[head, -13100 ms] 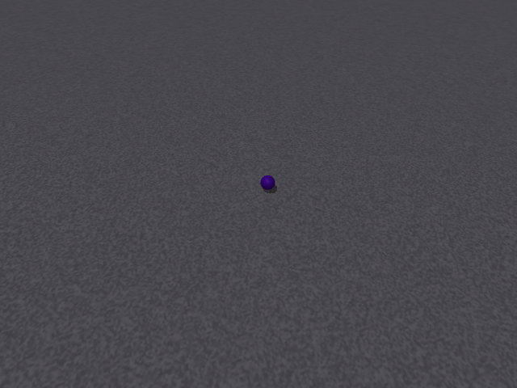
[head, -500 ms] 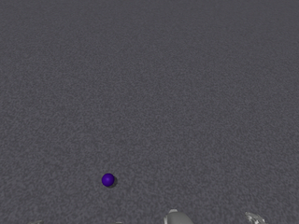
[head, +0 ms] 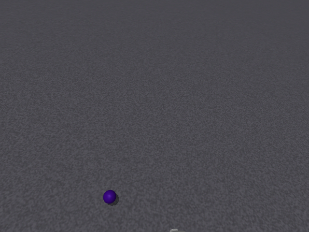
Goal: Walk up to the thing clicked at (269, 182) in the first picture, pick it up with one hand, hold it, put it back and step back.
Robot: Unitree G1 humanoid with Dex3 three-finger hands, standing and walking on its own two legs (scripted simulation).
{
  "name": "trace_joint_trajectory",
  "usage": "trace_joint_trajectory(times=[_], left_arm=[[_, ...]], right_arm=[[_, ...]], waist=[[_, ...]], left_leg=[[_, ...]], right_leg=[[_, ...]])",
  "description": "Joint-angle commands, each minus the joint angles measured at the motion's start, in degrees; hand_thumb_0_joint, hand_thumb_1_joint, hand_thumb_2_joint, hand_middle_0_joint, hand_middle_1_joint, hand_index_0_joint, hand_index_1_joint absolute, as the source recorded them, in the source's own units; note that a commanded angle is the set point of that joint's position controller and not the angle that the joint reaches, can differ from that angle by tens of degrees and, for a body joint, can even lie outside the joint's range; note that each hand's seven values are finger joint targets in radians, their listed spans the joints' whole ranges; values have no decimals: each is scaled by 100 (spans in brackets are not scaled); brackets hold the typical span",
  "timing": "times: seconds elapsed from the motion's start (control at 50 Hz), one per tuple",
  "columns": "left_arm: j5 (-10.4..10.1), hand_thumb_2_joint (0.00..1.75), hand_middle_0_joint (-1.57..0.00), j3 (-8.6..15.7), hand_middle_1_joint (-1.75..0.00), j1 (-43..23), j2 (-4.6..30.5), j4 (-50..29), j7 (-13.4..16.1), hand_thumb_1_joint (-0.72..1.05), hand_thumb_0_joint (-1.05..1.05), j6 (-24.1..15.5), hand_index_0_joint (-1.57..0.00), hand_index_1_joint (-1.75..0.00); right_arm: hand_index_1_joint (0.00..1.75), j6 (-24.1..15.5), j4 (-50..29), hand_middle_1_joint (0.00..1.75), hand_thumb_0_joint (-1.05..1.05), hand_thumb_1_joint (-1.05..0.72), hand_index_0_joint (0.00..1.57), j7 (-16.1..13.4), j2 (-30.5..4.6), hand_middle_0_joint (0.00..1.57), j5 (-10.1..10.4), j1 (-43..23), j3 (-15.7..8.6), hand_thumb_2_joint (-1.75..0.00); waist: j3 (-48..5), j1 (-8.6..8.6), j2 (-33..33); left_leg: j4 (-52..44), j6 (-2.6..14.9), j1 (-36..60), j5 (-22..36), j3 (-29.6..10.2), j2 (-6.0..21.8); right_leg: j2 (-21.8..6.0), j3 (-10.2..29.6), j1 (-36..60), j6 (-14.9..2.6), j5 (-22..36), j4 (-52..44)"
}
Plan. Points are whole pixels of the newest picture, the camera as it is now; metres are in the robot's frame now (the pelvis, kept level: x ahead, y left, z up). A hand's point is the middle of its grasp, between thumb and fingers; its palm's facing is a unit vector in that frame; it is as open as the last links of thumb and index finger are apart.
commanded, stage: walk up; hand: left
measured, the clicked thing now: (109, 196) +0.50 +0.22 -0.73
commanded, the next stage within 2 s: stand in 1.48 s
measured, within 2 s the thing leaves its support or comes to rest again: neither
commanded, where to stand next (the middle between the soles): +0.10 -0.01 m, yaw -3 degrees
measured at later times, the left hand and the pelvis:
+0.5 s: hand out of the picture +0.10 +0.29 -0.17, palm faces -0.01 -0.93 -0.36, open 7.3 cm; pelvis +0.05 +0.02 -0.02, yaw -1 degrees
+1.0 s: hand out of the picture +0.18 +0.26 -0.15, palm faces -0.09 -0.94 -0.34, open 7.3 cm; pelvis +0.08 +0.01 +0.00, yaw -4 degrees
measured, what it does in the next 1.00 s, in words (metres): steps on the spot: right foot, then left foot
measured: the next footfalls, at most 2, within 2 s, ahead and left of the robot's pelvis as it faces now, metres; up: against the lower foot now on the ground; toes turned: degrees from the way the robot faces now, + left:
right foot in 0.16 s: +0.12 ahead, -0.12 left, +0.00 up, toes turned -3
left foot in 0.48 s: +0.15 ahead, +0.14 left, +0.00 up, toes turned -2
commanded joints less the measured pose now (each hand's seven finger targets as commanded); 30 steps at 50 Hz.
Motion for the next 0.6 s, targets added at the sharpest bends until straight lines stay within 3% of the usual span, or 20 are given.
trace_joint_trajectory(times=[0.0, 0.04, 0.1, 0.12, 0.14, 0.16, 0.18, 0.2, 0.24, 0.26, 0.32, 0.38, 0.42, 0.44, 0.46, 0.48, 0.5, 0.52, 0.54, 0.58], left_arm=[[-104, 90, -20, 272, -30, -43, 1043, -327, 81, 90, 0, -365, -20, -30], [-100, 90, -20, 228, -30, -202, 997, -309, 189, 90, 0, -410, -20, -30], [-86, 90, -20, 212, -30, 248, 925, -83, 393, 90, 0, -461, -20, -30], [-61, 90, -20, 233, -30, 451, 1024, -42, 439, 90, 0, -490, -20, -30], [61, 90, -20, 373, -30, 811, 1285, -156, 280, 90, 0, -529, -20, -30], [108, 90, -20, 478, -30, 1061, 1712, -189, 274, 90, 0, -602, -20, -30], [54, 90, -20, 483, -30, 822, 1915, -235, 233, 90, 0, -600, -20, -30], [-21, 90, -20, 454, -30, 670, 1846, -320, 204, 90, 0, -591, -20, -30], [-66, 90, -20, 360, -30, 467, 1686, -344, 220, 90, 0, -595, -20, -30], [-66, 90, -20, 345, -30, 341, 1656, -362, 208, 90, 0, -594, -20, -30], [17, 90, -20, 281, -30, 0, 1487, -514, 173, 90, 0, -521, -20, -30], [6, 90, -20, 217, -30, -303, 1328, -507, 178, 90, 0, -368, -20, -30], [-58, 90, -20, 115, -30, -343, 1085, -488, 173, 90, 0, -244, -20, -30], [-86, 90, -20, 44, -30, -270, 877, -437, 172, 90, 0, -179, -20, -30], [-131, 90, -20, -39, -30, -137, 633, -431, 169, 90, 0, -129, -20, -30], [-172, 90, -20, -65, -30, 97, 602, -321, 181, 90, 0, -79, -20, -30], [-130, 90, -20, 125, -30, 6, 1195, -98, 237, 90, 0, -46, -20, -30], [-138, 90, -20, 124, -30, 130, 1204, -15, 222, 90, 0, -44, -20, -30], [-175, 90, -20, 82, -30, 249, 1040, 149, 218, 90, 0, -61, -20, -30], [-155, 90, -20, 101, -30, 166, 1111, 255, 205, 90, 0, -95, -20, -30]], right_arm=[[30, -91, -788, 30, 0, -90, 20, 22, -1406, 20, -103, -815, -410, -90], [30, 84, -827, 30, 0, -90, 20, 61, -1329, 20, -154, -635, -402, -90], [30, 317, -907, 30, 0, -90, 20, 65, -1284, 20, -39, -697, -386, -90], [30, 340, -878, 30, 0, -90, 20, 54, -1126, 20, 38, -476, -325, -90], [30, 170, -913, 30, 0, -90, 20, 74, -1159, 20, 155, -29, -307, -90], [30, 109, -1008, 30, 0, -90, 20, 113, -950, 20, 170, 88, -206, -90], [30, 133, -918, 30, 0, -90, 20, 59, -1446, 20, 92, -157, -363, -90], [30, 121, -857, 30, 0, -90, 20, 38, -1682, 20, 84, -297, -435, -90], [30, 90, -675, 30, 0, -90, 20, 54, -1615, 20, 113, -127, -433, -90], [30, 89, -570, 30, 0, -90, 20, 71, -1544, 20, 101, 10, -421, -90], [30, 117, -329, 30, 0, -90, 20, 123, -1286, 20, 72, 356, -395, -90], [30, 84, -204, 30, 0, -90, 20, 82, -1092, 20, 95, 80, -351, -90], [30, -5, -83, 30, 0, -90, 20, -25, -1105, 20, 58, 73, -361, -90], [30, -54, -59, 30, 0, -90, 20, -86, -1159, 20, 30, 18, -358, -90], [30, -117, -115, 30, 0, -90, 20, -148, -1377, 20, -14, -55, -360, -90], [30, -171, -318, 30, 0, -90, 20, -180, -1794, 20, -6, -499, -362, -90], [30, -142, -384, 30, 0, -90, 20, -180, -2008, 20, 57, -940, -400, -90], [30, -167, -391, 30, 0, -90, 20, -193, -1757, 20, 30, -1182, -338, -90], [30, -202, -334, 30, 0, -90, 20, -206, -1586, 20, 43, -1270, -257, -90], [30, -235, -245, 30, 0, -90, 20, -208, -1663, 20, 42, -1088, -304, -90]], waist=[[388, 120, 1471], [404, -15, 1407], [190, 228, 1091], [-66, 311, 669], [-604, 387, -231], [-804, 511, -1159], [-404, 544, -640], [44, 504, -301], [432, 349, -162], [420, 208, -405], [207, 83, -854], [61, 137, -852], [-25, 41, -300], [-17, 28, 112], [112, 98, 863], [150, 242, 1441], [567, 231, 1134], [610, 400, 910], [417, 425, 1043], [14, 303, 1388]], left_leg=[[-1572, 696, -688, -1172, -903, 1091], [-1210, 789, -1022, -775, -683, 1090], [54, 625, -1323, 468, -493, 993], [706, 490, -1300, 592, -367, 822], [1455, 502, -1754, -369, -461, 720], [2803, 261, -2711, -1478, -123, 88], [3321, 180, -2874, -1918, -389, 177], [3409, 147, -2979, -1763, -719, 335], [3189, 41, -2811, -1130, -746, 534], [3017, 14, -2562, -876, -616, 592], [2305, -158, -1423, -657, -16, 463], [1336, -247, -485, -34, 222, 346], [603, -224, 115, 413, 206, 220], [238, -194, 196, 163, 20, 266], [-684, -73, -205, -755, -1132, 991], [-1704, 416, -1108, -2379, -3074, 2229], [-1800, 878, -2076, -2765, -3233, 2434], [-1564, 832, -1884, -2373, -2730, 2147], [-1317, 705, -1435, -1614, -2229, 1850], [-911, 590, -830, -330, -1703, 1727]], right_leg=[[-103, -360, 153, 183, 131, -545], [-97, -617, 786, 166, 165, -1058], [139, -899, 1850, 65, 1018, -2141], [37, -657, 2269, 30, 1020, -2520], [-204, 74, 3190, -260, -417, -2699], [-1697, 2574, 3585, -770, -2247, -3474], [-2451, 3747, 2739, -1513, -3413, -3934], [-2482, 3679, 2220, -1633, -3574, -4065], [-1985, 2626, 1659, -1279, -2675, -4002], [-1779, 2087, 1358, -1161, -2309, -3971], [-1298, 896, 459, -1027, -1411, -3789], [-1110, 453, -74, -874, -1132, -3312], [-954, 309, -412, -662, -1217, -2523], [-760, 180, -541, -552, -1345, -2054], [-361, 81, -515, -377, -1148, -1302], [-42, -32, -233, -92, -868, -623], [-247, 227, 357, -69, -994, 36], [-313, 357, 356, -59, -777, 130], [-282, 414, 282, -37, -650, -29], [-258, 171, 319, -56, -716, -337]])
